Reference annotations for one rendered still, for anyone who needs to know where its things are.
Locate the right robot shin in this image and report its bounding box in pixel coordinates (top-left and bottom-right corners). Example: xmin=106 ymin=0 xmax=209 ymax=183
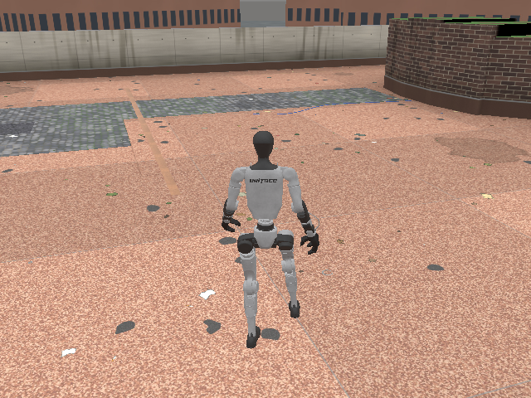
xmin=285 ymin=259 xmax=297 ymax=308

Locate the humanoid robot head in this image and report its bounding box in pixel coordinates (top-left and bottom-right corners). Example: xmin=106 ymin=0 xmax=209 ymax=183
xmin=250 ymin=131 xmax=278 ymax=170

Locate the robot left hand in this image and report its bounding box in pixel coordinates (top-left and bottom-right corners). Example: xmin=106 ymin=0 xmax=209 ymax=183
xmin=222 ymin=218 xmax=241 ymax=232

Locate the robot left upper arm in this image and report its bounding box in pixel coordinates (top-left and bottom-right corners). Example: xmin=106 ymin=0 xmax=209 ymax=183
xmin=226 ymin=167 xmax=247 ymax=211

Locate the robot right upper arm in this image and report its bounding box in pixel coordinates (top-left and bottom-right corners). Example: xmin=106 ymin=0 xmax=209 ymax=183
xmin=281 ymin=167 xmax=304 ymax=213

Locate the robot right hand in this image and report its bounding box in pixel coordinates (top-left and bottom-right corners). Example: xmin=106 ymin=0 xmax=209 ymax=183
xmin=300 ymin=233 xmax=319 ymax=255

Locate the robot left forearm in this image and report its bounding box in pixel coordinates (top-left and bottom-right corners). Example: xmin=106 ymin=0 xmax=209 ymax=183
xmin=222 ymin=198 xmax=235 ymax=223

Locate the robot right forearm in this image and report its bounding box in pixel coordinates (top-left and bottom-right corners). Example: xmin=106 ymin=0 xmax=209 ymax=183
xmin=297 ymin=200 xmax=316 ymax=237

